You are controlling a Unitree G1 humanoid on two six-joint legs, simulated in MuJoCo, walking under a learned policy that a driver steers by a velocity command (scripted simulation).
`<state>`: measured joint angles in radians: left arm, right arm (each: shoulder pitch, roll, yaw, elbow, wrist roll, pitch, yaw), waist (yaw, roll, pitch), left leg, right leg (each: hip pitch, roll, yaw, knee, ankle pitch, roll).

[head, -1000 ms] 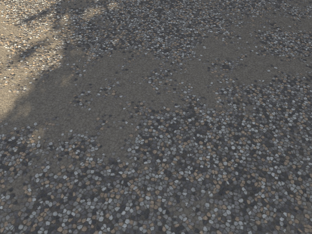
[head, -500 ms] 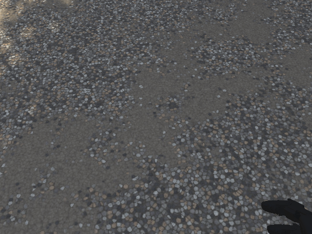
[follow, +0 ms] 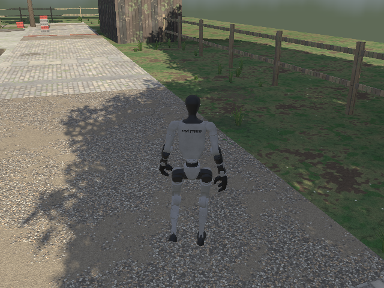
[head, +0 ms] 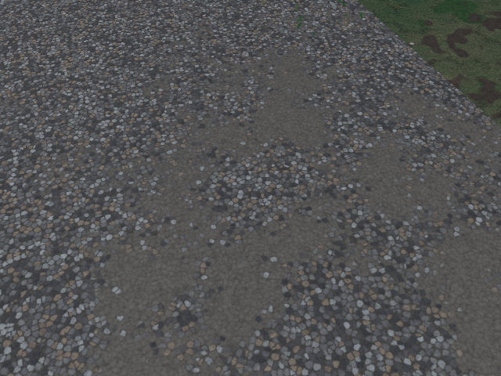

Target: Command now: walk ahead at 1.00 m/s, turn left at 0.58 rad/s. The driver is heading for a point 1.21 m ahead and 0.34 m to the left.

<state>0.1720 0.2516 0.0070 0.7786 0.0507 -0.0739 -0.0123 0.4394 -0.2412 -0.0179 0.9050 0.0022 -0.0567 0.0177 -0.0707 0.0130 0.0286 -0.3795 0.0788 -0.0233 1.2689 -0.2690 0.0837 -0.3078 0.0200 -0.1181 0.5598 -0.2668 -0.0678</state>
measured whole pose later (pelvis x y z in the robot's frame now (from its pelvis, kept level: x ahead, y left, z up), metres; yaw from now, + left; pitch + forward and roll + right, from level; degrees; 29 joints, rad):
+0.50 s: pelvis +0.45 +0.10 +0.00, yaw +26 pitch -1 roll +1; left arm 0.05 0.21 -0.04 0.64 0.07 -0.08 0.00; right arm 0.43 -0.32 -0.07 0.87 -0.01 -0.03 0.01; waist -0.05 0.00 0.04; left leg -0.21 -0.23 -0.03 0.47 -0.25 0.20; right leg -0.60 -0.12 0.11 1.23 -0.33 0.05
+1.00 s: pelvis +0.90 +0.24 +0.01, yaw +28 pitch +2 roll -2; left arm 0.58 0.28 0.06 0.91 0.01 -0.06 -0.01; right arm 0.03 -0.27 0.02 0.63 -0.06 -0.08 0.05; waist 0.09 0.03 0.00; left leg -0.64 0.06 -0.06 0.87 -0.20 0.00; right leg -0.08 0.13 0.11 0.32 -0.26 -0.08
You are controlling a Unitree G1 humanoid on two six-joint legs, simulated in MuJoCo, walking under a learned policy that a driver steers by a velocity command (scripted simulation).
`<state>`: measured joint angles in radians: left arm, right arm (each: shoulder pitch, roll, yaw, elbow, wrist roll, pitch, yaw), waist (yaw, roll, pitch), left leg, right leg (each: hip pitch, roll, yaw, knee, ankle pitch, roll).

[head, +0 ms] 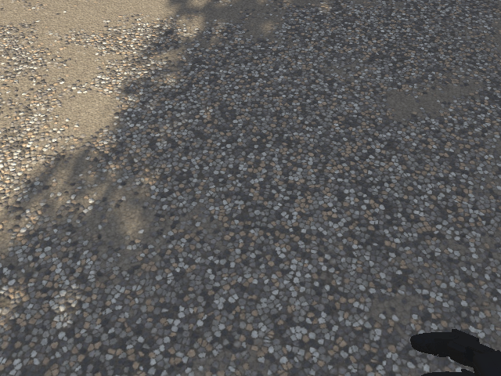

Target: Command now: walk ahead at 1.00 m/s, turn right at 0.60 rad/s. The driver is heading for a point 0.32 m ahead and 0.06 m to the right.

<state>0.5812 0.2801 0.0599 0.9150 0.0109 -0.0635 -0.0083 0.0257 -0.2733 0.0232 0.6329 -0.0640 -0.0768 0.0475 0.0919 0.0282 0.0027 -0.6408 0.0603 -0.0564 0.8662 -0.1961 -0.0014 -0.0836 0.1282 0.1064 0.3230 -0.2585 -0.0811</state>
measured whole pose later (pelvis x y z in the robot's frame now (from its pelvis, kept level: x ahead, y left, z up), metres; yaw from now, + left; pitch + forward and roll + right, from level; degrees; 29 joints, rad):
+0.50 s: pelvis +0.38 -0.01 -0.01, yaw -13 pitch +1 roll +2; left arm 0.01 0.30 0.04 0.66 0.01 -0.07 -0.04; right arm 0.36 -0.33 -0.07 0.87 0.03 -0.09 -0.01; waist -0.10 -0.03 0.05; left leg -0.05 0.00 0.08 0.42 -0.38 -0.01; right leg -0.52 0.01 0.05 0.52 0.08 -0.05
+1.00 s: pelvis +0.48 -0.01 -0.01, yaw -14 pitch -1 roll +0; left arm 0.17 0.24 0.04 0.88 0.02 0.01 0.02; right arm 0.19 -0.22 -0.01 0.90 -0.01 -0.02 -0.03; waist 0.01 -0.01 0.01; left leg -0.23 0.02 -0.01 0.55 -0.31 -0.01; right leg -0.30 0.02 0.03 0.51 -0.19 0.01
